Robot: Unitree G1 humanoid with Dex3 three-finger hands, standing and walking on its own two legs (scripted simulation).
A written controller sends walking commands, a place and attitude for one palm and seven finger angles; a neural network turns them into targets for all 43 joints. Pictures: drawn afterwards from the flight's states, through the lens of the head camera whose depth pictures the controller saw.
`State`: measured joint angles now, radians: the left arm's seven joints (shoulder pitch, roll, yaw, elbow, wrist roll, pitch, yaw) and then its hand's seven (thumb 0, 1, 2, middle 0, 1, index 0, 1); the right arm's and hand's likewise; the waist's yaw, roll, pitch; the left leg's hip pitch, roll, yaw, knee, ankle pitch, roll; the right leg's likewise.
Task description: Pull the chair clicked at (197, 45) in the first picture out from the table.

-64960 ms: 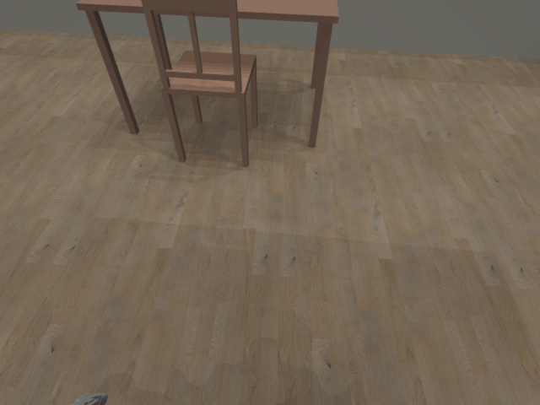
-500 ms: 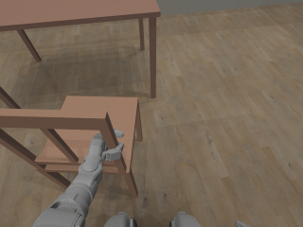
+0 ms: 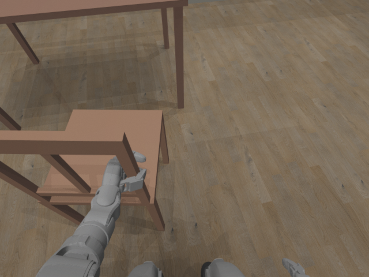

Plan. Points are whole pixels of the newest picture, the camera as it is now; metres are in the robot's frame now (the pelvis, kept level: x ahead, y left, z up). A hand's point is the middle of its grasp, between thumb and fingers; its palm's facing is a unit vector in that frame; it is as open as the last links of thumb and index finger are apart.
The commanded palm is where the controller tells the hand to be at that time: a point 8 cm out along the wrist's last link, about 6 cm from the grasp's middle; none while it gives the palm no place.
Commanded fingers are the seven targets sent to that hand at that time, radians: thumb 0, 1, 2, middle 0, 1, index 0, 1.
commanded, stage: step backward, pulling the chair out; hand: left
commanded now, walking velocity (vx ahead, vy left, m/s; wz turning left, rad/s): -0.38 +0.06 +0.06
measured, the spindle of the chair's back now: (69, 173) +0.37 +0.32 -0.08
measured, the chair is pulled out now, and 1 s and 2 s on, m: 0.54 0.65 0.67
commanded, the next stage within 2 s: stop walking, hand still on the chair in 0.78 s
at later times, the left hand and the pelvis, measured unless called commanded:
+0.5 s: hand (137, 203) +0.28 +0.12 -0.06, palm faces -0.03 -0.99 -0.16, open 6.0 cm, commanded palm +0.27 +0.17 -0.05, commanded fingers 0.00 0.90 0.90 -0.50 -1.45 -0.50 -1.45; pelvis -0.06 +0.00 +0.00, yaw -1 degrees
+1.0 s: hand (136, 229) +0.22 +0.12 -0.05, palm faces -0.06 -0.99 -0.15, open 6.0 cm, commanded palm +0.21 +0.17 -0.03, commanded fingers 0.00 0.90 0.90 -0.50 -1.45 -0.50 -1.45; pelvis -0.10 +0.01 +0.01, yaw +0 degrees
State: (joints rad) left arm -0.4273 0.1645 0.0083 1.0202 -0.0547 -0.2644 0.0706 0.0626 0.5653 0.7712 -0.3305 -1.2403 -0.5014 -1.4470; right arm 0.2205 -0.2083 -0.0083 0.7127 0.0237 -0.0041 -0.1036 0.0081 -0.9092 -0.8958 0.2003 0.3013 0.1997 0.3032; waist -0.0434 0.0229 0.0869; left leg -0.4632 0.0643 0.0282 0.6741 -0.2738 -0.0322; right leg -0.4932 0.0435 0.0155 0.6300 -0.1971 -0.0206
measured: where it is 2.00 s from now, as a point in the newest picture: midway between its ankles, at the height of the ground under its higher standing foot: outside the picture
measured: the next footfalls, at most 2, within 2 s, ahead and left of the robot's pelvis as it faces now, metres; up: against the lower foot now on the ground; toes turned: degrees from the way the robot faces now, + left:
left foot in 0.16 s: -0.01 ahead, +0.13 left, +0.00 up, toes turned -1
right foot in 0.32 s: +0.02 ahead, -0.10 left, +0.00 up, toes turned +1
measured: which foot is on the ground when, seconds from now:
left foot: down 0.00-0.00, up 0.02-0.14, down 0.16-1.00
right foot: down 0.00-0.22, up 0.24-0.30, down 0.32-1.00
